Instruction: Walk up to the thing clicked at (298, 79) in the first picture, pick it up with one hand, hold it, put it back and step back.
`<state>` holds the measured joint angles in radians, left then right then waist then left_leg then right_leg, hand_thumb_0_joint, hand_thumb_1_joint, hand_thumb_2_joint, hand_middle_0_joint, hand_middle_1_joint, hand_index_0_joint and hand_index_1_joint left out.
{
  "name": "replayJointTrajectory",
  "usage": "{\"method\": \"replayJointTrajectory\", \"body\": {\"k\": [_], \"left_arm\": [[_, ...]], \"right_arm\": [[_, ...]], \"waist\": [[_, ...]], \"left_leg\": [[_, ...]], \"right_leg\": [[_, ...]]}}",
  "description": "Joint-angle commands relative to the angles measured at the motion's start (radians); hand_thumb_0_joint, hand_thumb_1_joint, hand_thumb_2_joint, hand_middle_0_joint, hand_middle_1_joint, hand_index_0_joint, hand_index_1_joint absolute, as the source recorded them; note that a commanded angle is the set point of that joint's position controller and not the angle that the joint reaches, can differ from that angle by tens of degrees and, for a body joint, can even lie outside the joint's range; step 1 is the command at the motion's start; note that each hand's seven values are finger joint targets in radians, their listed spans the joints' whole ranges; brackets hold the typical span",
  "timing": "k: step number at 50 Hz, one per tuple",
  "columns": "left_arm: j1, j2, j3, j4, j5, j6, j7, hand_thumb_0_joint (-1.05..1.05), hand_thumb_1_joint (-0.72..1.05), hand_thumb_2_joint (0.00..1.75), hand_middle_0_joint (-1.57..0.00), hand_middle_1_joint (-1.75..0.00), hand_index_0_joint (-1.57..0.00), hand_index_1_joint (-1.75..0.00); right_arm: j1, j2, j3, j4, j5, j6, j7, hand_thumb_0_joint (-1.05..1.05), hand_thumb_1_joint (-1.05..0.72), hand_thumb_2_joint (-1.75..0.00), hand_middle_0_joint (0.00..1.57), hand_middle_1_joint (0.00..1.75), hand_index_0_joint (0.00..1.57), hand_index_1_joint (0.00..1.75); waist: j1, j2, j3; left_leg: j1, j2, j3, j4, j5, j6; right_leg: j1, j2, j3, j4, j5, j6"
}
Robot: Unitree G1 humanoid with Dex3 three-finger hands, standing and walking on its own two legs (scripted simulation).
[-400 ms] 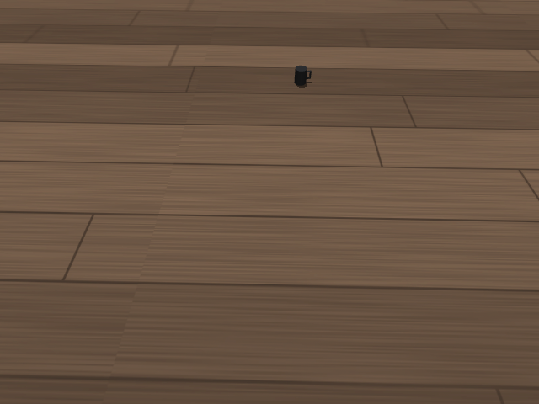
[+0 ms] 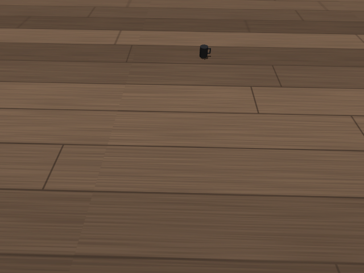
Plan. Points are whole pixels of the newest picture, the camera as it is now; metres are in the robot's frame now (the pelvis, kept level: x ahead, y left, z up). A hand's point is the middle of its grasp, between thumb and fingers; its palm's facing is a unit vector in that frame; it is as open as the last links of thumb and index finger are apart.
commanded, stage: stand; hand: left
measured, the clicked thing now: (205, 51) +2.24 -0.25 -0.73
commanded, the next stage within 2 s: walk up in 0.72 s
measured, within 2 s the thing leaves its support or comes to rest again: neither
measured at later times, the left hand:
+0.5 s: hand out of the picture +0.08 +0.25 -0.16, palm faces -0.02 -0.94 -0.34, open 7.4 cm
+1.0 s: hand (83, 265) +0.17 +0.24 -0.13, palm faces -0.13 -0.91 -0.40, open 7.4 cm
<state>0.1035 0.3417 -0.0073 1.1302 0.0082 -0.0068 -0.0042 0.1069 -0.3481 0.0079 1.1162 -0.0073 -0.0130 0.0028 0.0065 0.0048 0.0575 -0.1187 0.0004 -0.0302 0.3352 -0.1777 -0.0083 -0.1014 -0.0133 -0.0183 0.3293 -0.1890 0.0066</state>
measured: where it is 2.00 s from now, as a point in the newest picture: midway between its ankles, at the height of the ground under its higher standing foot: (216, 206)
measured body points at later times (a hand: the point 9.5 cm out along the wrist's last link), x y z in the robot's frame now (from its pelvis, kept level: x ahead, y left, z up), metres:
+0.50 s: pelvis +0.00 +0.00 +0.00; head +0.01 +0.00 +0.45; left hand +0.08 +0.30 -0.13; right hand +0.08 -0.30 -0.13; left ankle +0.00 +0.12 -0.75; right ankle +0.00 -0.12 -0.75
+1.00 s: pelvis +0.05 -0.05 -0.01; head +0.05 -0.06 +0.44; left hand +0.18 +0.29 -0.10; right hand +0.07 -0.40 -0.13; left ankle +0.00 +0.12 -0.75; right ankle +0.13 -0.21 -0.72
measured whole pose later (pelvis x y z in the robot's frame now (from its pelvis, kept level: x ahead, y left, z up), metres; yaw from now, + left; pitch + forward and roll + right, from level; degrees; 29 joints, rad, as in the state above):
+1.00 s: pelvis +0.05 -0.05 -0.01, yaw -6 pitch -2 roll +2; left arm 0.18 0.47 0.08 1.00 0.03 -0.01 -0.13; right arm 0.26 -0.45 -0.10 1.02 -0.05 -0.07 0.06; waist -0.01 0.00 0.00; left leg -0.01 0.07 0.08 0.33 -0.30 0.00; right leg -0.46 -0.12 -0.01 0.71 -0.30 0.01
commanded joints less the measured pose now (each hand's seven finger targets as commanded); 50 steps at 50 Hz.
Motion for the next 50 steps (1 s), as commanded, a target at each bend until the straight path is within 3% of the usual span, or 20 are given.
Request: {"method": "replayJointTrajectory", "body": {"k": [1, 14, 30, 35, 36, 37, 38, 39, 40, 41, 42, 43, 45, 46, 49, 50], "left_arm": [[-0.039, 0.217, 0.047, -0.059, 0.002, -0.023, 0.011, 0.00, 0.90, 0.90, -0.20, -0.30, -0.20, -0.30], [-0.033, 0.213, 0.044, -0.060, -0.002, -0.027, 0.014, 0.00, 0.90, 0.90, -0.20, -0.30, -0.20, -0.30], [-0.024, 0.214, 0.046, -0.062, 0.000, -0.021, 0.013, 0.00, 0.90, 0.90, -0.20, -0.30, -0.20, -0.30], [-0.027, 0.218, 0.046, -0.064, 0.001, -0.023, 0.012, 0.00, 0.90, 0.90, -0.20, -0.30, -0.20, -0.30], [0.006, 0.347, 0.128, -0.157, 0.022, -0.038, -0.032, 0.00, 0.90, 0.90, -0.20, -0.30, -0.20, -0.30], [-0.080, 0.308, 0.120, -0.172, 0.024, -0.032, -0.050, 0.00, 0.90, 0.90, -0.20, -0.30, -0.20, -0.30], [-0.183, 0.262, 0.114, -0.218, 0.027, -0.032, -0.064, 0.00, 0.90, 0.90, -0.20, -0.30, -0.20, -0.30], [-0.229, 0.252, 0.110, -0.254, 0.034, -0.037, -0.066, 0.00, 0.90, 0.90, -0.20, -0.30, -0.20, -0.30], [-0.218, 0.265, 0.108, -0.254, 0.032, -0.046, -0.071, 0.00, 0.90, 0.90, -0.20, -0.30, -0.20, -0.30], [-0.165, 0.286, 0.113, -0.243, 0.027, -0.050, -0.080, 0.00, 0.90, 0.90, -0.20, -0.30, -0.20, -0.30], [-0.100, 0.295, 0.117, -0.231, 0.021, -0.048, -0.091, 0.00, 0.90, 0.90, -0.20, -0.30, -0.20, -0.30], [-0.052, 0.298, 0.122, -0.225, 0.019, -0.045, -0.103, 0.00, 0.90, 0.90, -0.20, -0.30, -0.20, -0.30], [-0.034, 0.293, 0.126, -0.225, 0.023, -0.038, -0.120, 0.00, 0.90, 0.90, -0.20, -0.30, -0.20, -0.30], [-0.039, 0.291, 0.128, -0.227, 0.022, -0.036, -0.125, 0.00, 0.90, 0.90, -0.20, -0.30, -0.20, -0.30], [0.003, 0.294, 0.138, -0.222, 0.018, -0.036, -0.128, 0.00, 0.90, 0.90, -0.20, -0.30, -0.20, -0.30], [0.034, 0.296, 0.143, -0.210, 0.018, -0.036, -0.125, 0.00, 0.90, 0.90, -0.20, -0.30, -0.20, -0.30]], "right_arm": [[-0.035, -0.209, -0.042, -0.055, 0.000, -0.021, -0.015, 0.00, -0.90, -0.90, 0.20, 0.30, 0.20, 0.30], [-0.030, -0.211, -0.040, -0.053, 0.002, -0.021, -0.014, 0.00, -0.90, -0.90, 0.20, 0.30, 0.20, 0.30], [-0.031, -0.215, -0.040, -0.052, 0.001, -0.021, -0.015, 0.00, -0.90, -0.90, 0.20, 0.30, 0.20, 0.30], [-0.023, -0.215, -0.039, -0.051, 0.000, -0.023, -0.014, 0.00, -0.90, -0.90, 0.20, 0.30, 0.20, 0.30], [0.061, -0.345, -0.128, -0.121, -0.027, -0.056, 0.009, 0.00, -0.90, -0.90, 0.20, 0.30, 0.20, 0.30], [0.075, -0.359, -0.143, -0.104, -0.037, -0.061, 0.021, 0.00, -0.90, -0.90, 0.20, 0.30, 0.20, 0.30], [0.131, -0.371, -0.161, -0.105, -0.037, -0.065, 0.023, 0.00, -0.90, -0.90, 0.20, 0.30, 0.20, 0.30], [0.166, -0.389, -0.170, -0.120, -0.035, -0.073, 0.025, 0.00, -0.90, -0.90, 0.20, 0.30, 0.20, 0.30], [0.146, -0.382, -0.171, -0.135, -0.030, -0.081, 0.025, 0.00, -0.90, -0.90, 0.20, 0.30, 0.20, 0.30], [0.114, -0.369, -0.168, -0.154, -0.027, -0.089, 0.024, 0.00, -0.90, -0.90, 0.20, 0.30, 0.20, 0.30], [0.093, -0.361, -0.165, -0.170, -0.029, -0.091, 0.026, 0.00, -0.90, -0.90, 0.20, 0.30, 0.20, 0.30], [0.037, -0.370, -0.168, -0.193, -0.033, -0.093, 0.030, 0.00, -0.90, -0.90, 0.20, 0.30, 0.20, 0.30], [-0.020, -0.370, -0.173, -0.217, -0.039, -0.095, 0.038, 0.00, -0.90, -0.90, 0.20, 0.30, 0.20, 0.30], [-0.017, -0.363, -0.170, -0.219, -0.040, -0.095, 0.042, 0.00, -0.90, -0.90, 0.20, 0.30, 0.20, 0.30], [-0.044, -0.375, -0.172, -0.224, -0.040, -0.092, 0.051, 0.00, -0.90, -0.90, 0.20, 0.30, 0.20, 0.30], [-0.069, -0.379, -0.171, -0.225, -0.042, -0.086, 0.052, 0.00, -0.90, -0.90, 0.20, 0.30, 0.20, 0.30]], "waist": [[-0.001, -0.004, -0.091], [-0.004, -0.008, -0.085], [0.001, 0.003, -0.077], [-0.004, 0.007, -0.075], [-0.028, -0.023, -0.236], [-0.063, 0.060, -0.128], [-0.117, 0.149, -0.029], [-0.137, 0.159, 0.032], [-0.111, 0.077, 0.029], [-0.079, 0.041, -0.018], [-0.051, 0.065, -0.046], [-0.017, 0.126, -0.043], [0.002, 0.181, -0.012], [-0.004, 0.167, -0.002], [0.023, 0.161, -0.009], [0.046, 0.152, -0.013]], "left_leg": [[0.006, 0.121, -0.087, -0.051, 0.126, 0.035], [0.012, 0.120, -0.086, -0.044, 0.183, 0.034], [0.004, 0.120, -0.092, -0.065, 0.133, 0.033], [-0.007, 0.118, -0.087, -0.059, 0.141, 0.034], [0.096, 0.135, -0.116, 0.026, -0.430, 0.111], [0.145, 0.165, -0.176, -0.030, -0.592, 0.134], [0.201, 0.287, -0.330, -0.148, -0.673, 0.196], [0.196, 0.424, -0.455, -0.220, -0.640, 0.262], [0.169, 0.441, -0.462, -0.236, -0.593, 0.268], [0.174, 0.410, -0.416, -0.241, -0.595, 0.251], [0.184, 0.372, -0.344, -0.244, -0.603, 0.234], [0.135, 0.365, -0.287, -0.257, -0.595, 0.228], [0.018, 0.317, -0.162, -0.248, -0.508, 0.203], [-0.011, 0.282, -0.102, -0.234, -0.466, 0.190], [-0.134, 0.259, -0.014, -0.194, -0.464, 0.163], [-0.192, 0.258, 0.007, -0.153, -0.497, 0.161]], "right_leg": [[0.011, -0.117, 0.095, -0.048, 0.101, -0.037], [0.021, -0.120, 0.090, -0.050, 0.158, -0.031], [0.009, -0.116, 0.085, -0.056, 0.087, -0.030], [0.026, -0.123, 0.093, -0.058, 0.118, -0.031], [-0.072, -0.079, 0.117, 0.066, -0.367, -0.070], [-0.329, -0.052, 0.077, 0.178, -0.441, -0.056], [-0.558, -0.022, 0.010, 0.368, -0.321, -0.034], [-0.698, -0.057, 0.065, 0.514, -0.287, -0.029], [-0.699, -0.094, 0.130, 0.558, -0.257, -0.034], [-0.669, -0.115, 0.143, 0.596, -0.234, -0.032], [-0.645, -0.123, 0.123, 0.581, -0.223, -0.021], [-0.591, -0.132, 0.094, 0.551, -0.216, -0.009], [-0.470, -0.126, 0.056, 0.472, -0.167, 0.004], [-0.428, -0.116, 0.032, 0.426, -0.140, 0.010], [-0.225, -0.105, -0.027, 0.328, -0.063, 0.009], [-0.147, -0.095, -0.057, 0.323, -0.043, 0.008]]}}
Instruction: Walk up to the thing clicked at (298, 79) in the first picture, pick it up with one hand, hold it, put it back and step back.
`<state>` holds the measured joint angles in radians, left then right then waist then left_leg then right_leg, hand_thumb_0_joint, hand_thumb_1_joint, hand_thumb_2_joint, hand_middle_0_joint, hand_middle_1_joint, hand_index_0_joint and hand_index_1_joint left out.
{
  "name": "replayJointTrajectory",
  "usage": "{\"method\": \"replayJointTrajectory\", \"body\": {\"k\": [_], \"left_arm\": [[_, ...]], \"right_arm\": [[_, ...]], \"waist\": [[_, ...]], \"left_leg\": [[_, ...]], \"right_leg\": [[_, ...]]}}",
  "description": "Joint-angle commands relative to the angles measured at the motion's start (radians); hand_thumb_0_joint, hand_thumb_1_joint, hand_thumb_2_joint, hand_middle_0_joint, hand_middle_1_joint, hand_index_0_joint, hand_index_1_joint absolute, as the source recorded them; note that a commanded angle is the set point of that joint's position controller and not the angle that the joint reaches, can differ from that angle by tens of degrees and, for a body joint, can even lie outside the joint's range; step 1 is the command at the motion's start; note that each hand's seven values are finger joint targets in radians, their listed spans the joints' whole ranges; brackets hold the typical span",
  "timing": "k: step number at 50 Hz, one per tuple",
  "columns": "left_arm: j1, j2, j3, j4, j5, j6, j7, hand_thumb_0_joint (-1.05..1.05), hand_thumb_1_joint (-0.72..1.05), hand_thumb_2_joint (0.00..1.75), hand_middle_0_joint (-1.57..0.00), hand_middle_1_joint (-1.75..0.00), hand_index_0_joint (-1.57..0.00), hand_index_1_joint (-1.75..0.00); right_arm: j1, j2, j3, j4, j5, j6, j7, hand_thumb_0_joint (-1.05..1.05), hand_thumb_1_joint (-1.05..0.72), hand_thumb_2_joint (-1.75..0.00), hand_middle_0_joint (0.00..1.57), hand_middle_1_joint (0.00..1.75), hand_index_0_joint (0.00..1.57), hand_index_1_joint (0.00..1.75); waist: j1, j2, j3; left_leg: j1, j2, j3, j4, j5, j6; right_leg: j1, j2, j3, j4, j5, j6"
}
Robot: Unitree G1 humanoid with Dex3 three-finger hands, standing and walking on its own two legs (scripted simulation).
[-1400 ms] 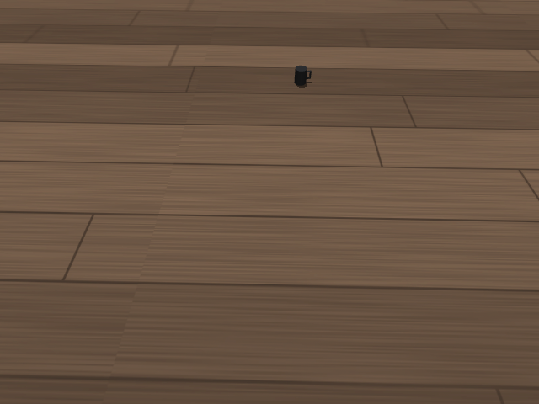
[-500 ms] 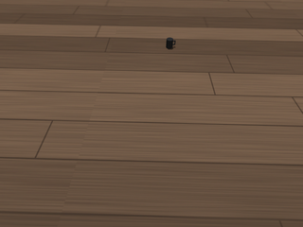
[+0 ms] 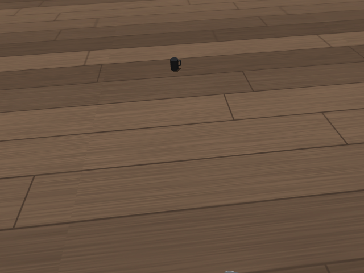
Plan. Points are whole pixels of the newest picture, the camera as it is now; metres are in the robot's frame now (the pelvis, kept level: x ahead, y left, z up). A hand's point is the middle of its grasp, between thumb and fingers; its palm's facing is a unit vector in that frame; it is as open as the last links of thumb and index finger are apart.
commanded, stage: walk up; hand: left
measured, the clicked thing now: (175, 63) +2.20 +0.03 -0.72
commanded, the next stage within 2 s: none
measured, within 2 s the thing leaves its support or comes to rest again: neither
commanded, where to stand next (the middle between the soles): +1.84 -0.15 m, yaw -6 degrees
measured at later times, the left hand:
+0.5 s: hand (105, 240) +0.25 +0.22 -0.15, palm faces -0.02 -0.94 -0.34, open 7.4 cm
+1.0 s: hand (142, 114) +0.73 +0.16 -0.12, palm faces -0.11 -0.90 -0.43, open 7.4 cm
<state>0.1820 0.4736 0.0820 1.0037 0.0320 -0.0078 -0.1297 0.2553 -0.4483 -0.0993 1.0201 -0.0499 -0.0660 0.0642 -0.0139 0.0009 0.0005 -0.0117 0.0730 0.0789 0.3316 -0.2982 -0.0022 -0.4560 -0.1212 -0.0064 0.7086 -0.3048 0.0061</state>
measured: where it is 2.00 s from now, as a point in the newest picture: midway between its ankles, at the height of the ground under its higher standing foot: (202, 147)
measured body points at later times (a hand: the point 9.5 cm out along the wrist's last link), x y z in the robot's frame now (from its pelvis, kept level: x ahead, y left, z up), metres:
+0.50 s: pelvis +0.25 -0.06 -0.01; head +0.26 -0.05 +0.44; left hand +0.26 +0.26 -0.13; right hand +0.38 -0.39 -0.10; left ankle +0.42 +0.08 -0.72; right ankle +0.12 -0.17 -0.74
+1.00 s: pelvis +0.57 -0.12 -0.03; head +0.57 -0.15 +0.42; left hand +0.74 +0.20 -0.10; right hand +0.56 -0.45 -0.16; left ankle +0.44 +0.06 -0.70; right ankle +0.67 -0.24 -0.74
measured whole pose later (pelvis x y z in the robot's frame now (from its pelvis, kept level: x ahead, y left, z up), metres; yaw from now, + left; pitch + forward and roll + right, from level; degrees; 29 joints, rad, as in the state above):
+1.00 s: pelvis +0.57 -0.12 -0.03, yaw -5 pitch -3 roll +1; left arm 0.15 0.43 0.07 0.90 0.00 -0.09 -0.09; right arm 0.34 -0.45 -0.07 0.95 -0.01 -0.06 0.06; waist -0.03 0.05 0.05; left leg -0.11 0.11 0.04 0.87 -0.49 0.01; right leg -0.45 -0.07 -0.09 0.69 -0.19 -0.03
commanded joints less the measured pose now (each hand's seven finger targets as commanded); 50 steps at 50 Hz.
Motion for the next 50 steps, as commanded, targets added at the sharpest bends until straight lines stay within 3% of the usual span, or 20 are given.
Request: {"method": "replayJointTrajectory", "body": {"k": [1, 3, 4, 5, 6, 9, 16, 23, 26, 27, 28, 29, 34, 37, 41, 46, 47, 48, 49, 50], "left_arm": [[0.016, 0.164, 0.058, -0.061, -0.005, -0.039, 0.007, 0.00, 0.90, 0.90, -0.20, -0.30, -0.20, -0.30], [0.268, 0.234, 0.093, 0.022, -0.001, -0.061, 0.039, 0.00, 0.90, 0.90, -0.20, -0.30, -0.20, -0.30], [0.366, 0.336, 0.118, 0.016, 0.008, -0.072, 0.062, 0.00, 0.90, 0.90, -0.20, -0.30, -0.20, -0.30], [0.281, 0.383, 0.104, -0.030, -0.013, -0.079, 0.064, 0.00, 0.90, 0.90, -0.20, -0.30, -0.20, -0.30], [0.131, 0.385, 0.102, -0.086, -0.025, -0.081, 0.066, 0.00, 0.90, 0.90, -0.20, -0.30, -0.20, -0.30], [-0.018, 0.281, 0.071, -0.117, -0.031, -0.098, 0.082, 0.00, 0.90, 0.90, -0.20, -0.30, -0.20, -0.30], [0.055, 0.252, 0.054, -0.137, -0.033, -0.123, 0.081, 0.00, 0.90, 0.90, -0.20, -0.30, -0.20, -0.30], [0.136, 0.254, 0.049, -0.124, -0.032, -0.105, 0.079, 0.00, 0.90, 0.90, -0.20, -0.30, -0.20, -0.30], [0.135, 0.239, 0.033, -0.132, -0.040, -0.095, 0.089, 0.00, 0.90, 0.90, -0.20, -0.30, -0.20, -0.30], [0.171, 0.183, 0.015, -0.142, -0.042, -0.089, 0.094, 0.00, 0.90, 0.90, -0.20, -0.30, -0.20, -0.30], [0.205, 0.109, -0.010, -0.180, -0.066, -0.091, 0.099, 0.00, 0.90, 0.90, -0.20, -0.30, -0.20, -0.30], [0.162, 0.183, 0.005, -0.175, -0.064, -0.099, 0.109, 0.00, 0.90, 0.90, -0.20, -0.30, -0.20, -0.30], [0.132, 0.168, 0.003, -0.133, -0.055, -0.093, 0.072, 0.00, 0.90, 0.90, -0.20, -0.30, -0.20, -0.30], [0.066, 0.150, 0.004, -0.154, -0.038, -0.079, 0.042, 0.00, 0.90, 0.90, -0.20, -0.30, -0.20, -0.30], [-0.017, 0.146, 0.018, -0.163, -0.029, -0.086, 0.027, 0.00, 0.90, 0.90, -0.20, -0.30, -0.20, -0.30], [0.116, 0.173, 0.051, -0.100, -0.028, -0.086, 0.040, 0.00, 0.90, 0.90, -0.20, -0.30, -0.20, -0.30], [0.238, 0.226, 0.077, -0.073, -0.025, -0.096, 0.056, 0.00, 0.90, 0.90, -0.20, -0.30, -0.20, -0.30], [0.298, 0.336, 0.099, -0.082, -0.023, -0.106, 0.071, 0.00, 0.90, 0.90, -0.20, -0.30, -0.20, -0.30], [0.277, 0.363, 0.092, -0.095, -0.046, -0.103, 0.077, 0.00, 0.90, 0.90, -0.20, -0.30, -0.20, -0.30], [0.203, 0.339, 0.085, -0.123, -0.051, -0.102, 0.083, 0.00, 0.90, 0.90, -0.20, -0.30, -0.20, -0.30]], "right_arm": [[-0.244, -0.275, -0.063, -0.133, 0.001, -0.026, -0.010, 0.00, -0.90, -0.90, 0.20, 0.30, 0.20, 0.30], [-0.201, -0.175, -0.025, -0.129, -0.010, -0.014, -0.008, 0.00, -0.90, -0.90, 0.20, 0.30, 0.20, 0.30], [-0.196, -0.074, 0.014, -0.168, 0.009, -0.016, -0.003, 0.00, -0.90, -0.90, 0.20, 0.30, 0.20, 0.30], [-0.224, -0.170, -0.008, -0.185, 0.024, -0.018, -0.007, 0.00, -0.90, -0.90, 0.20, 0.30, 0.20, 0.30], [-0.246, -0.238, -0.022, -0.172, 0.027, -0.020, -0.006, 0.00, -0.90, -0.90, 0.20, 0.30, 0.20, 0.30], [-0.114, -0.227, -0.019, -0.101, 0.037, -0.011, 0.013, 0.00, -0.90, -0.90, 0.20, 0.30, 0.20, 0.30], [-0.210, -0.197, -0.031, -0.171, 0.017, 0.016, 0.052, 0.00, -0.90, -0.90, 0.20, 0.30, 0.20, 0.30], [-0.322, -0.143, -0.024, -0.226, 0.028, -0.009, 0.049, 0.00, -0.90, -0.90, 0.20, 0.30, 0.20, 0.30], [-0.093, -0.168, -0.043, -0.161, 0.015, -0.019, 0.023, 0.00, -0.90, -0.90, 0.20, 0.30, 0.20, 0.30], [0.098, -0.234, -0.072, -0.118, -0.006, -0.026, 0.010, 0.00, -0.90, -0.90, 0.20, 0.30, 0.20, 0.30], [0.205, -0.339, -0.106, -0.136, -0.018, -0.031, -0.006, 0.00, -0.90, -0.90, 0.20, 0.30, 0.20, 0.30], [0.204, -0.359, -0.115, -0.146, 0.028, -0.033, -0.007, 0.00, -0.90, -0.90, 0.20, 0.30, 0.20, 0.30], [-0.024, -0.220, -0.043, -0.211, 0.054, -0.045, -0.019, 0.00, -0.90, -0.90, 0.20, 0.30, 0.20, 0.30], [-0.056, -0.235, -0.040, -0.238, 0.046, -0.058, -0.012, 0.00, -0.90, -0.90, 0.20, 0.30, 0.20, 0.30], [-0.046, -0.241, -0.039, -0.226, 0.051, -0.064, 0.000, 0.00, -0.90, -0.90, 0.20, 0.30, 0.20, 0.30], [-0.049, -0.219, -0.027, -0.210, 0.046, -0.048, -0.009, 0.00, -0.90, -0.90, 0.20, 0.30, 0.20, 0.30], [0.016, -0.166, -0.009, -0.206, 0.039, -0.047, -0.012, 0.00, -0.90, -0.90, 0.20, 0.30, 0.20, 0.30], [0.101, -0.099, 0.013, -0.225, 0.054, -0.049, -0.011, 0.00, -0.90, -0.90, 0.20, 0.30, 0.20, 0.30], [0.030, -0.201, -0.009, -0.211, 0.051, -0.039, -0.022, 0.00, -0.90, -0.90, 0.20, 0.30, 0.20, 0.30], [-0.012, -0.224, -0.015, -0.192, 0.056, -0.033, -0.027, 0.00, -0.90, -0.90, 0.20, 0.30, 0.20, 0.30]], "waist": [[0.105, 0.120, 0.043], [0.216, -0.227, -0.060], [0.252, -0.495, -0.046], [0.199, -0.366, -0.009], [0.136, -0.190, 0.076], [0.020, -0.142, 0.073], [0.043, -0.077, 0.120], [0.100, -0.032, 0.074], [-0.008, 0.047, -0.021], [-0.085, 0.132, -0.130], [-0.129, 0.343, -0.251], [-0.126, 0.244, -0.278], [0.011, 0.120, 0.007], [0.012, 0.132, 0.077], [0.004, 0.133, 0.055], [0.117, -0.004, -0.035], [0.168, -0.147, -0.112], [0.150, -0.386, -0.177], [0.170, -0.281, -0.149], [0.144, -0.166, -0.066]], "left_leg": [[-0.365, 0.174, -0.069, -0.072, -0.418, 0.148], [-0.561, 0.030, 0.046, 0.485, -0.324, 0.099], [-0.810, -0.094, 0.036, 0.842, -0.334, 0.051], [-0.801, -0.085, -0.107, 0.937, -0.247, 0.029], [-0.795, 0.005, -0.174, 0.963, -0.144, 0.030], [-0.633, 0.081, -0.151, 0.785, 0.015, 0.025], [-0.650, 0.082, -0.093, 0.500, 0.177, -0.039], [-0.404, 0.040, -0.019, 0.214, 0.246, 0.000], [-0.125, -0.069, 0.060, 0.106, 0.113, 0.050], [0.164, -0.014, -0.043, 0.141, 0.024, 0.121], [0.431, 0.304, -0.542, 0.077, -0.133, 0.240], [0.423, 0.385, -0.780, -0.052, -0.125, 0.331], [-0.122, 0.230, -0.210, -0.100, 0.104, 0.210], [-0.210, 0.233, -0.148, -0.158, 0.028, 0.245], [-0.200, 0.172, -0.073, -0.130, -0.007, 0.196], [-0.289, 0.118, 0.015, 0.217, 0.194, 0.127], [-0.391, 0.052, 0.028, 0.536, 0.196, 0.094], [-0.607, -0.081, 0.050, 0.832, -0.161, 0.046], [-0.694, -0.062, -0.071, 0.938, -0.234, 0.044], [-0.685, -0.019, -0.178, 0.980, -0.140, 0.043]], "right_leg": [[0.308, 0.023, -0.095, -0.104, 0.113, 0.001], [0.647, 0.084, -0.062, -0.166, -0.059, -0.015], [0.673, -0.113, 0.361, -0.406, -0.481, -0.073], [0.502, -0.293, 0.794, -0.676, -0.691, -0.176], [0.395, -0.323, 0.785, -0.691, -0.728, -0.216], [0.281, -0.190, 0.412, -0.610, -0.453, -0.164], [0.270, -0.123, 0.188, -0.648, -0.293, -0.190], [0.346, -0.114, 0.070, -0.530, 0.063, -0.192], [0.362, -0.050, -0.032, -0.132, 0.468, -0.150], [0.160, -0.003, -0.053, 0.164, 0.422, -0.106], [-0.180, 0.142, -0.068, 0.500, 0.045, -0.041], [-0.278, 0.178, 0.080, 0.573, -0.190, -0.063], [-0.111, -0.005, 0.088, 0.367, -0.012, -0.028], [-0.096, -0.030, 0.030, 0.149, 0.012, 0.003], [0.017, -0.004, -0.025, -0.101, 0.242, -0.014], [0.394, 0.066, -0.106, -0.141, 0.191, -0.054], [0.588, 0.040, -0.008, -0.182, 0.020, -0.078], [0.733, -0.258, 0.486, -0.363, -0.132, -0.173], [0.663, -0.351, 0.727, -0.486, -0.260, -0.246], [0.552, -0.326, 0.634, -0.498, -0.240, -0.235]]}}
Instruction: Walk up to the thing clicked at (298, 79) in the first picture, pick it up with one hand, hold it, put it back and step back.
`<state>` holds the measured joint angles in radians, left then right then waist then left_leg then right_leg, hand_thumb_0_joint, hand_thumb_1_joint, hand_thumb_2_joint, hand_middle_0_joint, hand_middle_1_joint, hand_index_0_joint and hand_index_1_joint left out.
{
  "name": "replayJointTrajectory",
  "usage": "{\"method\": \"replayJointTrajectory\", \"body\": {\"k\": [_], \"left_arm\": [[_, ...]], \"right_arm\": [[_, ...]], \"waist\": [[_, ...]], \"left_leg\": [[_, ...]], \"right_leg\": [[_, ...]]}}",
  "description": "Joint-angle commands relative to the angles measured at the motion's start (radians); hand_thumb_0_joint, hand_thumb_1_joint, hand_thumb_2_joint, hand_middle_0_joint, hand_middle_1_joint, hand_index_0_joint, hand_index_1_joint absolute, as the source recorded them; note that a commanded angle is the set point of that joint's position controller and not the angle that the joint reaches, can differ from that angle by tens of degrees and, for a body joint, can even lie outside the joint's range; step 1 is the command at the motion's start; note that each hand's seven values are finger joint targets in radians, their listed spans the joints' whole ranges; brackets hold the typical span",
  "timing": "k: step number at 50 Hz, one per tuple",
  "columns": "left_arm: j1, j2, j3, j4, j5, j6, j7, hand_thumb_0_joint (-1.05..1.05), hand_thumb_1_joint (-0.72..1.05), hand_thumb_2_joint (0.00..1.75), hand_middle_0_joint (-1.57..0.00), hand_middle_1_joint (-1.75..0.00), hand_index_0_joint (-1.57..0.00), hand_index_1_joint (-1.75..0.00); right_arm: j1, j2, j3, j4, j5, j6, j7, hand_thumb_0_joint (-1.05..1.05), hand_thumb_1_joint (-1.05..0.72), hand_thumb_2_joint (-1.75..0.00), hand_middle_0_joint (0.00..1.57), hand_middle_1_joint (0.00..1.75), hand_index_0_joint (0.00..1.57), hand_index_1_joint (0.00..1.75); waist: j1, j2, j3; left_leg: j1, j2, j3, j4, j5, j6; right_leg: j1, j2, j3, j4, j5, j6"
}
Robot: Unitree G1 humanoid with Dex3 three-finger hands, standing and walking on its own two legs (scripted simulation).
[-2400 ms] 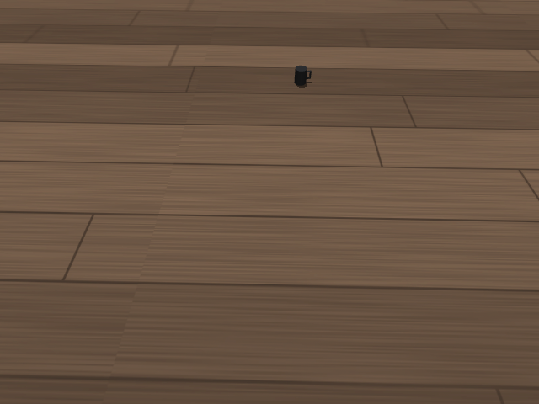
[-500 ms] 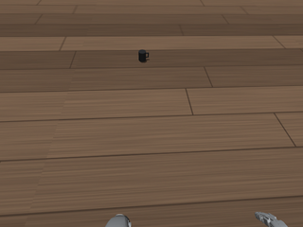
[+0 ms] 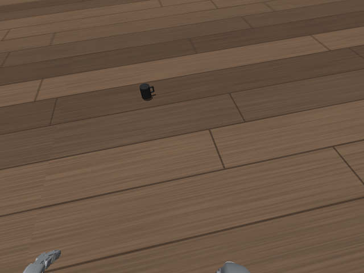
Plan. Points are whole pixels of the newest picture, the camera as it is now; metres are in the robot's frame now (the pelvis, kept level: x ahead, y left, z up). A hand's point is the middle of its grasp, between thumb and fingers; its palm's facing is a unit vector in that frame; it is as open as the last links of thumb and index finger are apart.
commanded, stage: walk up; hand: left
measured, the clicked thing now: (147, 90) +1.61 +0.29 -0.69
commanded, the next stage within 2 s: none
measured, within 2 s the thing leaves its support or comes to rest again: neither
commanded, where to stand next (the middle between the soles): +1.27 +0.08 m, yaw -1 degrees
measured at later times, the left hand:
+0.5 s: hand (70, 229) +0.28 +0.32 -0.14, palm faces +0.02 -0.93 -0.36, open 7.4 cm
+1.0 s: hand (110, 122) +0.64 +0.26 -0.10, palm faces -0.02 -0.92 -0.39, open 7.4 cm
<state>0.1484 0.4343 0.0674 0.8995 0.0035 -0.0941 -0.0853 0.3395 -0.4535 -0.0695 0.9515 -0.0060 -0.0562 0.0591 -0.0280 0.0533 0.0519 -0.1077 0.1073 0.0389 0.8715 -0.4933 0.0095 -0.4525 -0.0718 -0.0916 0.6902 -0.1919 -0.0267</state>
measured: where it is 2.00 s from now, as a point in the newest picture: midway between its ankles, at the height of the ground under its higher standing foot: (180, 154)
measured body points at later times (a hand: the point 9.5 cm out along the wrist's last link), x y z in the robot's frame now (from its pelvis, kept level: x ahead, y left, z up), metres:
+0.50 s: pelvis +0.28 +0.04 +0.01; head +0.30 +0.05 +0.46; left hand +0.28 +0.37 -0.12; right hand +0.42 -0.28 -0.07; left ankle +0.36 +0.14 -0.71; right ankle +0.15 -0.11 -0.65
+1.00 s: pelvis +0.53 -0.01 +0.02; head +0.55 -0.04 +0.46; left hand +0.64 +0.30 -0.07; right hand +0.57 -0.33 -0.12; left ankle +0.43 +0.13 -0.63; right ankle +0.61 -0.11 -0.71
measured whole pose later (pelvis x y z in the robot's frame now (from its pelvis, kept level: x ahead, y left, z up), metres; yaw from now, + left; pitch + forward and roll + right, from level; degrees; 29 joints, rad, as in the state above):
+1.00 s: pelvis +0.53 -0.01 +0.02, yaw +1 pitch -3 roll +1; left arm 0.17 0.37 0.03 0.88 -0.01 -0.09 -0.05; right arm 0.31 -0.43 -0.05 0.92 0.00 -0.04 0.05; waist -0.01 0.05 0.10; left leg -0.28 0.01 0.00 1.11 -0.42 0.04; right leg -0.34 -0.05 -0.09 0.58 -0.19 -0.04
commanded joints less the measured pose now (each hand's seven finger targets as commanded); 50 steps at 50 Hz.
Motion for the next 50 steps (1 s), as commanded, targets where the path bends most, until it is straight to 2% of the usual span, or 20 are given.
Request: {"method": "replayJointTrajectory", "body": {"k": [1, 3, 5, 8, 14, 17, 19, 20, 21, 22, 24, 27, 33, 38, 41, 43, 44, 45, 46, 50], "left_arm": [[0.175, 0.337, 0.087, -0.031, -0.022, -0.019, 0.044, 0.00, 0.90, 0.90, -0.20, -0.30, -0.20, -0.30], [0.087, 0.273, 0.069, -0.042, -0.017, -0.021, 0.048, 0.00, 0.90, 0.90, -0.20, -0.30, -0.20, -0.30], [0.095, 0.242, 0.057, -0.055, -0.014, -0.032, 0.047, 0.00, 0.90, 0.90, -0.20, -0.30, -0.20, -0.30], [0.110, 0.247, 0.060, -0.066, -0.010, -0.043, 0.048, 0.00, 0.90, 0.90, -0.20, -0.30, -0.20, -0.30], [0.138, 0.260, 0.068, -0.061, 0.000, -0.039, 0.040, 0.00, 0.90, 0.90, -0.20, -0.30, -0.20, -0.30], [0.144, 0.276, 0.069, -0.053, 0.002, -0.027, 0.046, 0.00, 0.90, 0.90, -0.20, -0.30, -0.20, -0.30], [0.125, 0.276, 0.060, -0.062, 0.002, -0.021, 0.054, 0.00, 0.90, 0.90, -0.20, -0.30, -0.20, -0.30], [0.157, 0.230, 0.040, -0.067, -0.001, -0.015, 0.059, 0.00, 0.90, 0.90, -0.20, -0.30, -0.20, -0.30], [0.196, 0.145, 0.011, -0.083, -0.012, -0.012, 0.060, 0.00, 0.90, 0.90, -0.20, -0.30, -0.20, -0.30], [0.217, 0.179, 0.023, -0.083, -0.029, -0.009, 0.065, 0.00, 0.90, 0.90, -0.20, -0.30, -0.20, -0.30], [0.166, 0.232, 0.012, -0.050, -0.017, -0.010, 0.067, 0.00, 0.90, 0.90, -0.20, -0.30, -0.20, -0.30], [0.236, 0.215, 0.017, -0.003, -0.023, 0.004, 0.049, 0.00, 0.90, 0.90, -0.20, -0.30, -0.20, -0.30], [0.108, 0.181, 0.021, -0.044, -0.002, 0.021, 0.015, 0.00, 0.90, 0.90, -0.20, -0.30, -0.20, -0.30], [-0.008, 0.145, 0.026, -0.068, 0.002, 0.010, 0.004, 0.00, 0.90, 0.90, -0.20, -0.30, -0.20, -0.30], [0.022, 0.151, 0.032, -0.046, -0.001, 0.011, 0.011, 0.00, 0.90, 0.90, -0.20, -0.30, -0.20, -0.30], [0.156, 0.195, 0.055, -0.010, 0.000, -0.002, 0.026, 0.00, 0.90, 0.90, -0.20, -0.30, -0.20, -0.30], [0.272, 0.256, 0.081, 0.012, 0.006, -0.010, 0.041, 0.00, 0.90, 0.90, -0.20, -0.30, -0.20, -0.30], [0.319, 0.367, 0.102, 0.005, 0.000, -0.014, 0.048, 0.00, 0.90, 0.90, -0.20, -0.30, -0.20, -0.30], [0.284, 0.359, 0.097, -0.009, -0.014, -0.009, 0.053, 0.00, 0.90, 0.90, -0.20, -0.30, -0.20, -0.30], [0.117, 0.233, 0.054, -0.049, -0.017, -0.012, 0.062, 0.00, 0.90, 0.90, -0.20, -0.30, -0.20, -0.30]], "right_arm": [[-0.100, -0.208, -0.041, -0.110, 0.024, -0.043, -0.019, 0.00, -0.90, -0.90, 0.20, 0.30, 0.20, 0.30], [-0.045, -0.184, -0.032, -0.076, 0.016, -0.030, -0.008, 0.00, -0.90, -0.90, 0.20, 0.30, 0.20, 0.30], [-0.018, -0.173, -0.039, -0.059, 0.001, -0.017, 0.007, 0.00, -0.90, -0.90, 0.20, 0.30, 0.20, 0.30], [-0.106, -0.160, -0.042, -0.092, -0.010, -0.010, 0.024, 0.00, -0.90, -0.90, 0.20, 0.30, 0.20, 0.30], [-0.251, -0.125, -0.041, -0.143, -0.012, -0.019, 0.051, 0.00, -0.90, -0.90, 0.20, 0.30, 0.20, 0.30], [-0.253, -0.133, -0.051, -0.144, -0.009, -0.019, 0.049, 0.00, -0.90, -0.90, 0.20, 0.30, 0.20, 0.30], [-0.127, -0.160, -0.066, -0.107, -0.016, -0.021, 0.040, 0.00, -0.90, -0.90, 0.20, 0.30, 0.20, 0.30], [0.031, -0.212, -0.086, -0.066, -0.036, -0.029, 0.028, 0.00, -0.90, -0.90, 0.20, 0.30, 0.20, 0.30], [0.148, -0.303, -0.119, -0.056, -0.050, -0.034, 0.008, 0.00, -0.90, -0.90, 0.20, 0.30, 0.20, 0.30], [0.125, -0.351, -0.127, -0.090, -0.017, -0.038, 0.002, 0.00, -0.90, -0.90, 0.20, 0.30, 0.20, 0.30], [0.002, -0.276, -0.101, -0.120, 0.024, -0.037, -0.013, 0.00, -0.90, -0.90, 0.20, 0.30, 0.20, 0.30], [-0.090, -0.200, -0.061, -0.134, 0.018, -0.047, -0.018, 0.00, -0.90, -0.90, 0.20, 0.30, 0.20, 0.30], [-0.071, -0.209, -0.061, -0.153, 0.009, -0.070, -0.014, 0.00, -0.90, -0.90, 0.20, 0.30, 0.20, 0.30], [-0.054, -0.211, -0.064, -0.156, 0.009, -0.058, -0.009, 0.00, -0.90, -0.90, 0.20, 0.30, 0.20, 0.30], [-0.045, -0.214, -0.065, -0.158, 0.005, -0.043, -0.021, 0.00, -0.90, -0.90, 0.20, 0.30, 0.20, 0.30], [-0.041, -0.184, -0.051, -0.169, -0.001, -0.040, -0.025, 0.00, -0.90, -0.90, 0.20, 0.30, 0.20, 0.30], [0.017, -0.126, -0.030, -0.174, -0.003, -0.041, -0.021, 0.00, -0.90, -0.90, 0.20, 0.30, 0.20, 0.30], [0.062, -0.111, -0.023, -0.184, 0.016, -0.039, -0.019, 0.00, -0.90, -0.90, 0.20, 0.30, 0.20, 0.30], [-0.010, -0.197, -0.038, -0.159, 0.007, -0.030, -0.031, 0.00, -0.90, -0.90, 0.20, 0.30, 0.20, 0.30], [0.015, -0.161, -0.034, -0.097, 0.011, -0.013, -0.019, 0.00, -0.90, -0.90, 0.20, 0.30, 0.20, 0.30]], "waist": [[0.124, -0.186, -0.073], [0.050, -0.227, -0.032], [0.039, -0.191, -0.031], [0.052, -0.157, -0.005], [0.079, -0.134, 0.006], [0.070, -0.120, 0.007], [0.000, -0.055, -0.038], [-0.068, 0.046, -0.138], [-0.113, 0.258, -0.237], [-0.095, 0.263, -0.242], [-0.036, 0.014, -0.133], [0.024, 0.066, -0.046], [0.015, 0.071, 0.044], [-0.001, 0.070, -0.003], [0.019, 0.044, -0.018], [0.098, -0.071, -0.093], [0.141, -0.235, -0.187], [0.143, -0.399, -0.230], [0.153, -0.266, -0.182], [0.042, -0.200, -0.023]], "left_leg": [[-0.565, -0.034, -0.155, 0.400, 0.153, 0.037], [-0.481, 0.008, -0.118, 0.258, 0.208, 0.032], [-0.452, 0.000, -0.099, 0.187, 0.246, 0.011], [-0.487, 0.009, -0.082, 0.016, 0.279, -0.020], [-0.337, -0.010, 0.011, -0.287, 0.469, -0.003], [-0.271, -0.021, 0.022, -0.318, 0.420, 0.025], [-0.094, -0.061, 0.040, -0.354, 0.344, 0.057], [0.133, -0.052, -0.017, -0.371, 0.279, 0.114], [0.322, 0.167, -0.332, -0.433, 0.118, 0.177], [0.404, 0.315, -0.730, -0.599, 0.073, 0.258], [0.186, 0.256, -0.474, -0.597, 0.205, 0.177], [0.011, 0.172, -0.215, -0.633, 0.354, 0.170], [-0.041, 0.155, -0.110, -0.703, 0.355, 0.204], [0.000, 0.115, -0.029, -0.609, 0.531, 0.169], [-0.009, 0.126, -0.036, -0.517, 0.500, 0.157], [-0.077, 0.065, 0.015, -0.228, 0.580, 0.119], [-0.199, -0.012, 0.056, 0.038, 0.421, 0.086], [-0.466, -0.147, 0.046, 0.273, 0.015, 0.041], [-0.532, -0.096, -0.059, 0.352, -0.040, 0.044], [-0.420, -0.018, -0.118, 0.231, 0.170, 0.033]], "right_leg": [[0.482, -0.305, 0.558, -0.453, -0.215, -0.172], [0.327, -0.220, 0.349, -0.471, -0.176, -0.145], [0.303, -0.200, 0.261, -0.485, -0.056, -0.163], [0.307, -0.203, 0.190, -0.526, -0.087, -0.188], [0.298, -0.155, 0.066, -0.492, -0.012, -0.140], [0.329, -0.192, 0.082, -0.428, 0.060, -0.145], [0.301, -0.166, 0.043, -0.218, 0.241, -0.119], [0.203, -0.109, 0.008, 0.061, 0.278, -0.081], [-0.012, -0.005, -0.023, 0.378, 0.010, -0.039], [-0.231, 0.132, 0.064, 0.510, -0.326, -0.024], [-0.188, 0.020, 0.224, 0.537, -0.191, -0.031], [-0.102, -0.037, 0.170, 0.403, -0.099, -0.005], [-0.136, -0.075, 0.100, 0.158, 0.002, 0.039], [0.028, -0.026, 0.038, -0.122, 0.167, 0.007], [0.126, -0.002, 0.026, -0.132, 0.111, -0.007], [0.382, 0.026, 0.018, -0.204, 0.041, -0.037], [0.551, -0.089, 0.180, -0.254, -0.088, -0.062], [0.715, -0.366, 0.685, -0.396, -0.168, -0.172], [0.640, -0.406, 0.777, -0.428, -0.250, -0.254], [0.305, -0.207, 0.310, -0.453, -0.074, -0.160]]}}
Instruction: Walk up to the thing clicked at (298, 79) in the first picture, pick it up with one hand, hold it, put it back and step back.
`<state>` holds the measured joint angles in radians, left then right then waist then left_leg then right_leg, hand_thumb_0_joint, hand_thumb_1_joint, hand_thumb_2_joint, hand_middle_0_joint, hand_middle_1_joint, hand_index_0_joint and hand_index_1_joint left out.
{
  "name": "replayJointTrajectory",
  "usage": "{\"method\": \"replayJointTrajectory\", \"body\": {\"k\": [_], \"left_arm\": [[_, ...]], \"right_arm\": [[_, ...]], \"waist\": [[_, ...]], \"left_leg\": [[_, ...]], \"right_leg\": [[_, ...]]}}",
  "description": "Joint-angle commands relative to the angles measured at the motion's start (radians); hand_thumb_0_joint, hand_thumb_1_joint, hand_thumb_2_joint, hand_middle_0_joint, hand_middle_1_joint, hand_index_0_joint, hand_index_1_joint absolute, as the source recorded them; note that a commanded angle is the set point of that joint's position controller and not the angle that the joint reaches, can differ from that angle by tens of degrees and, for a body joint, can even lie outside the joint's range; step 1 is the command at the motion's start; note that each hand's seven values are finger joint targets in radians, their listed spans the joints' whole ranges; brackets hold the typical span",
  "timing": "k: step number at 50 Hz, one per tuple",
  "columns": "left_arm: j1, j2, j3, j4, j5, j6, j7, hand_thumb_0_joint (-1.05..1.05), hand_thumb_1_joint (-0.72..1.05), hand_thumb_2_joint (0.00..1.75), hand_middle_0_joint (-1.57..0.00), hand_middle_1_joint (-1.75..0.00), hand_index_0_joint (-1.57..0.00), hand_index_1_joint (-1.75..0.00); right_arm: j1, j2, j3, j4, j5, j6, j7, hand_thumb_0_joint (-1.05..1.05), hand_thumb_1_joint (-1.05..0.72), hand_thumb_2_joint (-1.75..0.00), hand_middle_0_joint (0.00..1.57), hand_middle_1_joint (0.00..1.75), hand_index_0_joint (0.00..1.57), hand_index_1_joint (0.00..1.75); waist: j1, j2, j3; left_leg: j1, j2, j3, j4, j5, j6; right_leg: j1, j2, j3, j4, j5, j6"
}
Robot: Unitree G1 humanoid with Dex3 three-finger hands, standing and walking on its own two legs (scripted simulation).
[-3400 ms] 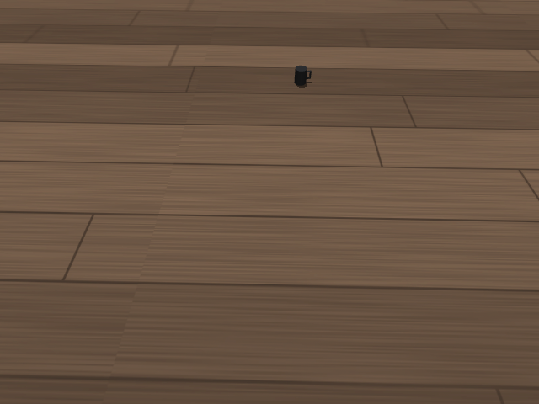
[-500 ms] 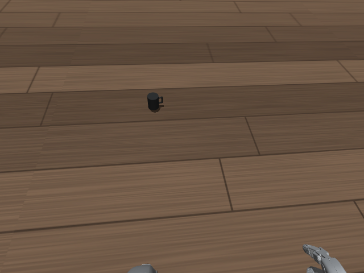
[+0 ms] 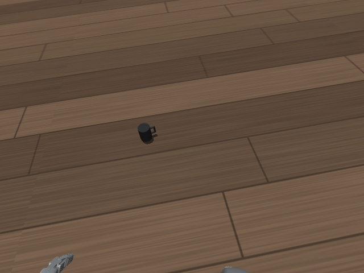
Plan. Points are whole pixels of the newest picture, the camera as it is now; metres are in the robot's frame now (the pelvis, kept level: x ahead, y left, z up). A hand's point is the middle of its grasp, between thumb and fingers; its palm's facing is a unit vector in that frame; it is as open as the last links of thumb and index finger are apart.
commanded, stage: walk up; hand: left
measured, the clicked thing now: (147, 131) +1.08 +0.28 -0.71
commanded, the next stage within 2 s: none
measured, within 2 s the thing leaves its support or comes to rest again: neither
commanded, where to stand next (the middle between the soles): +0.74 +0.07 m, yaw -2 degrees
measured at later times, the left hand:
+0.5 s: hand (64, 241) +0.23 +0.34 -0.15, palm faces -0.02 -0.93 -0.36, open 7.4 cm
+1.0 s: hand (91, 160) +0.46 +0.30 -0.11, palm faces -0.03 -0.91 -0.42, open 7.4 cm
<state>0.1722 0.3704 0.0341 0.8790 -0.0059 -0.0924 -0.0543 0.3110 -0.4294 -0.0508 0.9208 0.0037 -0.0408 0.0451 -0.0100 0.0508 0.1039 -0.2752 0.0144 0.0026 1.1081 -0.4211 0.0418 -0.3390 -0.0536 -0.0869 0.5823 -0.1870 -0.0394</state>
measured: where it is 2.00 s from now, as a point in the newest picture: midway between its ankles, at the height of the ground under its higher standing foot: (178, 184)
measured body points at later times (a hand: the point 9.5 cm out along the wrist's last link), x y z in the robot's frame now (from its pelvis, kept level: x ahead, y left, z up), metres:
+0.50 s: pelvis +0.21 +0.05 +0.00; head +0.23 +0.08 +0.45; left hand +0.23 +0.38 -0.13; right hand +0.31 -0.26 -0.09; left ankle +0.27 +0.17 -0.73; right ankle +0.17 -0.09 -0.66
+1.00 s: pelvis +0.40 +0.03 +0.01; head +0.42 +0.00 +0.46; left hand +0.46 +0.35 -0.08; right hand +0.47 -0.29 -0.12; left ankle +0.43 +0.17 -0.67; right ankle +0.44 -0.10 -0.73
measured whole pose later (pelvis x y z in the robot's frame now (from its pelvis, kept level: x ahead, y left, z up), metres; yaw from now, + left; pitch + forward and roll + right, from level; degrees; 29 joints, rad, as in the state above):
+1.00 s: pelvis +0.40 +0.03 +0.01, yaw -1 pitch -3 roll +0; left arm 0.29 0.39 0.03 0.87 0.00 -0.09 -0.04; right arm 0.26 -0.44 -0.06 0.88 0.00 -0.03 0.06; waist 0.02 0.07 0.09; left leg -0.45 0.06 0.01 0.97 -0.37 0.02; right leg -0.25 -0.06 -0.08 0.52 -0.22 -0.02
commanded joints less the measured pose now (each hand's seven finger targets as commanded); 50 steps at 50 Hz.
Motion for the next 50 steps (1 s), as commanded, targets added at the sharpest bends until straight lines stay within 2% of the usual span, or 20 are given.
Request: {"method": "replayJointTrajectory", "body": {"k": [1, 7, 14, 17, 18, 19, 20, 22, 24, 28, 31, 36, 39, 40, 41, 42, 44, 46, 48, 50], "left_arm": [[0.089, 0.285, 0.083, -0.038, -0.004, -0.018, 0.029, 0.00, 0.90, 0.90, -0.20, -0.30, -0.20, -0.30], [0.099, 0.315, 0.097, -0.070, 0.011, -0.028, 0.023, 0.00, 0.90, 0.90, -0.20, -0.30, -0.20, -0.30], [0.129, 0.332, 0.098, -0.063, 0.010, -0.022, 0.019, 0.00, 0.90, 0.90, -0.20, -0.30, -0.20, -0.30], [0.130, 0.298, 0.077, -0.066, 0.013, -0.013, 0.025, 0.00, 0.90, 0.90, -0.20, -0.30, -0.20, -0.30], [0.176, 0.237, 0.053, -0.071, 0.006, -0.010, 0.028, 0.00, 0.90, 0.90, -0.20, -0.30, -0.20, -0.30], [0.204, 0.187, 0.043, -0.084, -0.010, -0.005, 0.027, 0.00, 0.90, 0.90, -0.20, -0.30, -0.20, -0.30], [0.155, 0.278, 0.059, -0.062, 0.004, -0.001, 0.043, 0.00, 0.90, 0.90, -0.20, -0.30, -0.20, -0.30], [0.180, 0.283, 0.051, -0.027, -0.009, 0.002, 0.039, 0.00, 0.90, 0.90, -0.20, -0.30, -0.20, -0.30], [0.222, 0.274, 0.055, 0.003, -0.010, 0.011, 0.027, 0.00, 0.90, 0.90, -0.20, -0.30, -0.20, -0.30], [0.168, 0.252, 0.057, -0.008, 0.010, 0.021, 0.004, 0.00, 0.90, 0.90, -0.20, -0.30, -0.20, -0.30], [0.105, 0.236, 0.058, -0.027, 0.016, 0.019, -0.008, 0.00, 0.90, 0.90, -0.20, -0.30, -0.20, -0.30], [0.088, 0.225, 0.068, -0.020, 0.013, 0.008, -0.010, 0.00, 0.90, 0.90, -0.20, -0.30, -0.20, -0.30], [0.237, 0.274, 0.094, 0.025, 0.020, -0.016, 0.013, 0.00, 0.90, 0.90, -0.20, -0.30, -0.20, -0.30], [0.331, 0.356, 0.122, 0.030, 0.025, -0.026, 0.029, 0.00, 0.90, 0.90, -0.20, -0.30, -0.20, -0.30], [0.338, 0.435, 0.128, 0.017, 0.011, -0.026, 0.033, 0.00, 0.90, 0.90, -0.20, -0.30, -0.20, -0.30], [0.283, 0.415, 0.117, -0.007, 0.000, -0.021, 0.035, 0.00, 0.90, 0.90, -0.20, -0.30, -0.20, -0.30], [0.188, 0.345, 0.099, -0.035, -0.008, -0.020, 0.043, 0.00, 0.90, 0.90, -0.20, -0.30, -0.20, -0.30], [0.156, 0.312, 0.086, -0.047, 0.000, -0.019, 0.043, 0.00, 0.90, 0.90, -0.20, -0.30, -0.20, -0.30], [0.151, 0.309, 0.085, -0.060, 0.008, -0.019, 0.039, 0.00, 0.90, 0.90, -0.20, -0.30, -0.20, -0.30], [0.150, 0.326, 0.091, -0.074, 0.015, -0.021, 0.036, 0.00, 0.90, 0.90, -0.20, -0.30, -0.20, -0.30]], "right_arm": [[0.064, -0.184, -0.056, -0.052, -0.005, -0.022, 0.004, 0.00, -0.90, -0.90, 0.20, 0.30, 0.20, 0.30], [-0.045, -0.175, -0.070, -0.081, -0.029, -0.008, 0.036, 0.00, -0.90, -0.90, 0.20, 0.30, 0.20, 0.30], [-0.144, -0.161, -0.071, -0.104, -0.027, -0.031, 0.050, 0.00, -0.90, -0.90, 0.20, 0.30, 0.20, 0.30], [0.030, -0.206, -0.089, -0.056, -0.030, -0.044, 0.031, 0.00, -0.90, -0.90, 0.20, 0.30, 0.20, 0.30], [0.146, -0.272, -0.111, -0.031, -0.045, -0.051, 0.016, 0.00, -0.90, -0.90, 0.20, 0.30, 0.20, 0.30], [0.158, -0.351, -0.129, -0.067, -0.041, -0.056, 0.006, 0.00, -0.90, -0.90, 0.20, 0.30, 0.20, 0.30], [0.143, -0.355, -0.134, -0.074, -0.002, -0.053, 0.005, 0.00, -0.90, -0.90, 0.20, 0.30, 0.20, 0.30], [0.029, -0.277, -0.100, -0.104, 0.001, -0.051, -0.006, 0.00, -0.90, -0.90, 0.20, 0.30, 0.20, 0.30], [-0.028, -0.238, -0.080, -0.111, 0.002, -0.055, -0.009, 0.00, -0.90, -0.90, 0.20, 0.30, 0.20, 0.30], [-0.015, -0.243, -0.081, -0.131, -0.008, -0.062, -0.008, 0.00, -0.90, -0.90, 0.20, 0.30, 0.20, 0.30], [-0.008, -0.258, -0.087, -0.140, -0.006, -0.063, -0.003, 0.00, -0.90, -0.90, 0.20, 0.30, 0.20, 0.30], [-0.050, -0.251, -0.084, -0.159, -0.006, -0.051, 0.000, 0.00, -0.90, -0.90, 0.20, 0.30, 0.20, 0.30], [-0.012, -0.184, -0.057, -0.166, -0.009, -0.039, -0.002, 0.00, -0.90, -0.90, 0.20, 0.30, 0.20, 0.30], [0.036, -0.117, -0.033, -0.180, -0.005, -0.042, -0.003, 0.00, -0.90, -0.90, 0.20, 0.30, 0.20, 0.30], [0.013, -0.155, -0.041, -0.184, -0.001, -0.037, -0.007, 0.00, -0.90, -0.90, 0.20, 0.30, 0.20, 0.30], [-0.042, -0.217, -0.057, -0.161, -0.013, -0.024, -0.018, 0.00, -0.90, -0.90, 0.20, 0.30, 0.20, 0.30], [-0.012, -0.203, -0.057, -0.121, 0.006, -0.018, -0.014, 0.00, -0.90, -0.90, 0.20, 0.30, 0.20, 0.30], [0.022, -0.187, -0.054, -0.099, 0.001, -0.013, -0.001, 0.00, -0.90, -0.90, 0.20, 0.30, 0.20, 0.30], [0.024, -0.171, -0.059, -0.087, -0.010, -0.006, 0.014, 0.00, -0.90, -0.90, 0.20, 0.30, 0.20, 0.30], [-0.019, -0.166, -0.064, -0.100, -0.020, -0.002, 0.025, 0.00, -0.90, -0.90, 0.20, 0.30, 0.20, 0.30]], "waist": [[0.017, -0.197, -0.078], [0.033, -0.184, -0.027], [0.049, -0.150, -0.037], [-0.052, -0.025, -0.115], [-0.097, 0.161, -0.188], [-0.088, 0.294, -0.190], [-0.092, 0.135, -0.181], [-0.025, 0.031, -0.080], [0.009, 0.105, -0.042], [-0.005, 0.105, -0.025], [-0.016, 0.095, -0.014], [0.012, 0.074, -0.038], [0.087, -0.117, -0.153], [0.121, -0.336, -0.210], [0.125, -0.362, -0.189], [0.112, -0.211, -0.123], [0.063, -0.146, -0.082], [0.029, -0.205, -0.081], [0.030, -0.223, -0.064], [0.042, -0.231, -0.041]], "left_leg": [[-0.235, 0.063, -0.061, -0.029, 0.134, -0.007], [-0.287, 0.100, -0.017, -0.300, 0.213, -0.058], [-0.091, 0.085, 0.037, -0.526, 0.292, -0.023], [0.187, 0.025, 0.069, -0.599, 0.210, 0.014], [0.348, 0.134, -0.115, -0.675, 0.054, 0.074], [0.476, 0.377, -0.593, -0.823, -0.032, 0.177], [0.388, 0.427, -0.642, -0.843, 0.009, 0.235], [0.209, 0.332, -0.360, -0.830, 0.129, 0.173], [0.117, 0.275, -0.197, -0.854, 0.179, 0.154], [0.092, 0.266, -0.132, -0.895, 0.150, 0.190], [0.090, 0.273, -0.116, -0.897, 0.099, 0.202], [0.035, 0.234, -0.054, -0.800, 0.138, 0.157], [-0.030, 0.134, 0.048, -0.423, 0.301, 0.094], [-0.176, 0.051, 0.101, -0.127, 0.159, 0.043], [-0.385, -0.050, 0.056, 0.008, -0.109, 0.007], [-0.404, 0.026, -0.042, 0.067, -0.117, -0.001], [-0.377, 0.064, -0.085, 0.050, -0.004, -0.002], [-0.284, 0.079, -0.053, -0.073, 0.041, -0.013], [-0.241, 0.068, -0.005, -0.178, 0.071, -0.030], [-0.225, 0.081, 0.010, -0.273, 0.103, -0.040]], "right_leg": [[0.177, -0.194, 0.259, -0.350, -0.049, -0.142], [0.137, -0.215, 0.202, -0.429, -0.256, -0.171], [0.118, -0.209, 0.146, -0.316, -0.157, -0.147], [0.066, -0.144, 0.065, 0.011, 0.146, -0.099], [-0.069, -0.061, -0.001, 0.333, 0.128, -0.053], [-0.348, 0.110, 0.010, 0.540, -0.294, 0.001], [-0.340, 0.045, 0.137, 0.613, -0.339, -0.016], [-0.272, -0.008, 0.203, 0.583, -0.218, -0.010], [-0.221, -0.053, 0.164, 0.488, -0.152, 0.001], [-0.208, -0.067, 0.109, 0.323, -0.108, 0.044], [-0.193, -0.079, 0.073, 0.185, -0.048, 0.040], [-0.007, -0.030, 0.030, 0.027, 0.045, 0.024], [0.318, 0.024, 0.016, -0.110, -0.011, -0.001], [0.444, -0.177, 0.311, -0.196, -0.150, -0.054], [0.494, -0.388, 0.731, -0.336, -0.189, -0.185], [0.385, -0.419, 0.743, -0.324, -0.204, -0.247], [0.307, -0.308, 0.469, -0.293, -0.072, -0.208], [0.212, -0.239, 0.301, -0.292, 0.027, -0.177], [0.147, -0.197, 0.212, -0.290, 0.028, -0.176], [0.101, -0.211, 0.208, -0.323, -0.115, -0.189]]}}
